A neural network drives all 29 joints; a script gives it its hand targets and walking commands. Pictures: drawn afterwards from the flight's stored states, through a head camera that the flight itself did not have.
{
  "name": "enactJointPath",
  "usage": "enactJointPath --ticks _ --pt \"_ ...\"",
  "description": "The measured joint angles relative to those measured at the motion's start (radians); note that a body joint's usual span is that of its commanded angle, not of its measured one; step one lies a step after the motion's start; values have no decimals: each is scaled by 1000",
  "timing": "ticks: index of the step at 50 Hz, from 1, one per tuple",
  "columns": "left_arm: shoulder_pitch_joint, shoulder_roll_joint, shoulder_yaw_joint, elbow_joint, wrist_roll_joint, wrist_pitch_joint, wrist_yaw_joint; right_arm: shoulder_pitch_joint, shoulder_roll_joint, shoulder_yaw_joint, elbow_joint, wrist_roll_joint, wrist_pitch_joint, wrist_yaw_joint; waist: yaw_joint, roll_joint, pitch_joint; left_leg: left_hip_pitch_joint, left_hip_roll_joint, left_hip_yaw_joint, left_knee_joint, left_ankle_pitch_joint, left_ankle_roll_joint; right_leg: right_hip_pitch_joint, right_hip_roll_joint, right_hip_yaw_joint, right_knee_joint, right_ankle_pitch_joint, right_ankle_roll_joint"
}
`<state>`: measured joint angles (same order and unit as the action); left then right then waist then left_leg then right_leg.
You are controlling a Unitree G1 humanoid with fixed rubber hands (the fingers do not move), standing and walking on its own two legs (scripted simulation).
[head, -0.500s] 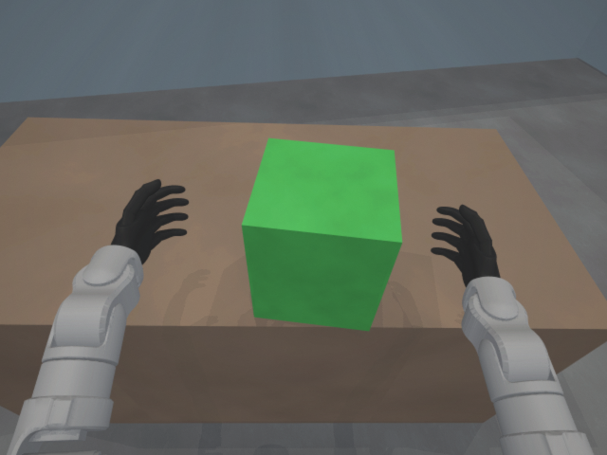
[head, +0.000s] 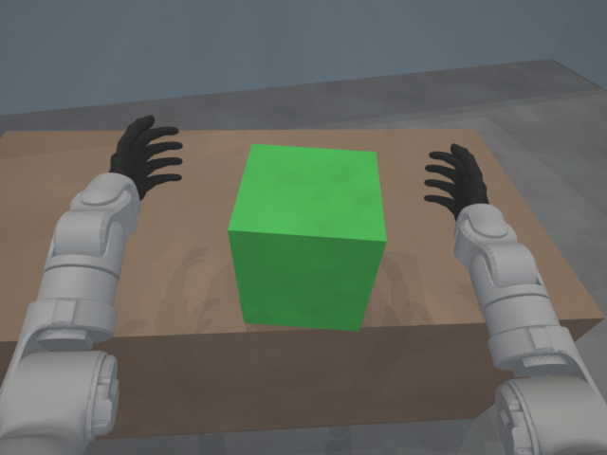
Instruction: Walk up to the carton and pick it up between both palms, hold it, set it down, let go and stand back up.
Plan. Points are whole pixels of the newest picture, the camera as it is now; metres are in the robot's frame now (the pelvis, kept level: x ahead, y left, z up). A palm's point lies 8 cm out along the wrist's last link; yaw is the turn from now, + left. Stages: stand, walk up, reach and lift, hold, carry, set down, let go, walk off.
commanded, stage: reach and lift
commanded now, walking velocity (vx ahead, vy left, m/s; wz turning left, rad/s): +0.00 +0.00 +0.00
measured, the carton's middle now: (307, 240) +0.46 -0.02 -0.01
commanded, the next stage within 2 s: none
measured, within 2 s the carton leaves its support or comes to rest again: neither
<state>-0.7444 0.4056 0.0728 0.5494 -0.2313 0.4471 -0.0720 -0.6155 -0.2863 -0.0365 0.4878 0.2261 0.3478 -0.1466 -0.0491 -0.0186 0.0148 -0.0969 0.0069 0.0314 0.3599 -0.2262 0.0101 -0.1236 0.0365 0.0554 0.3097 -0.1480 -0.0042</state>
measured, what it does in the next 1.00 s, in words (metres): stands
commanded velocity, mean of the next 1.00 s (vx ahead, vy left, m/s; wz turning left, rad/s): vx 0.00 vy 0.00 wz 0.00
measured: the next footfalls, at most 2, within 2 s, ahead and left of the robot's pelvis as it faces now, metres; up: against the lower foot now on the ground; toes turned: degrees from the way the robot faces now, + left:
none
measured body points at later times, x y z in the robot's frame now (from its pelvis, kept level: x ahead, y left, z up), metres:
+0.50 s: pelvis +0.00 +0.00 +0.00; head -0.01 +0.02 +0.45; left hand +0.46 +0.20 +0.22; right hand +0.43 -0.21 +0.19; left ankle -0.02 +0.11 -0.75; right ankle +0.01 -0.12 -0.75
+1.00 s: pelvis -0.01 +0.00 -0.01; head +0.02 +0.02 +0.44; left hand +0.45 +0.19 +0.10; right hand +0.41 -0.20 +0.09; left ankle -0.02 +0.11 -0.75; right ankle +0.01 -0.12 -0.75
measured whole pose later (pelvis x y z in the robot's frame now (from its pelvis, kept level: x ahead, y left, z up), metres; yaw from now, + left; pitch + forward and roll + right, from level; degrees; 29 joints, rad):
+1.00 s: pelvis -0.01 +0.00 -0.01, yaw +0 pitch +8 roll -1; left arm -1.00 0.35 -0.09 1.38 -0.26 -0.10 -0.04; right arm -0.86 -0.19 -0.04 1.14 0.23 -0.02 -0.13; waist -0.07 -0.02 -0.10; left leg -0.37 0.01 0.03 0.47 -0.24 0.01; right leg -0.40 0.04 0.05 0.42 -0.17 0.00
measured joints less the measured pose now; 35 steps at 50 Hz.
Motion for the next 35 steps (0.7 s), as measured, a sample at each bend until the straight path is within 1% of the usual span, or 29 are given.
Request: enactJointPath --ticks 5,10,15,21,26,31,35 --pt "-76 6 0 117 0 -5 0 -75 -2 0 79 4 0 7 -4 0 -5 0 0 0 0 0 0 0 0 0 0 0 0" --pt "-127 14 -4 186 0 -25 0 -143 -2 0 145 5 -3 8 -5 0 -19 -6 0 0 0 0 0 -5 0 0 -2 1 0" --pt "-204 25 -38 311 0 -60 0 -226 2 0 272 5 -6 10 -7 0 -47 -20 0 0 0 0 0 -18 0 0 -5 3 0" --pt "-285 34 -85 422 -4 -108 1 -303 12 -1 380 5 -36 14 -18 0 -73 -40 0 -1 2 1 0 -36 0 -1 -6 4 0" --pt "-364 33 -116 584 -13 -159 1 -367 13 -1 489 5 -55 14 -23 0 -70 -52 0 -1 4 1 0 -48 0 -1 -4 5 0" --pt "-359 23 -131 643 -20 -231 1 -364 25 -1 539 5 -112 12 -23 0 -65 -71 0 -1 7 2 0 -66 0 -2 -1 5 0" --pt "-315 4 -131 646 -20 -287 2 -317 45 -1 546 5 -176 9 -23 0 -66 -88 0 -1 10 2 0 -83 0 -2 1 6 0"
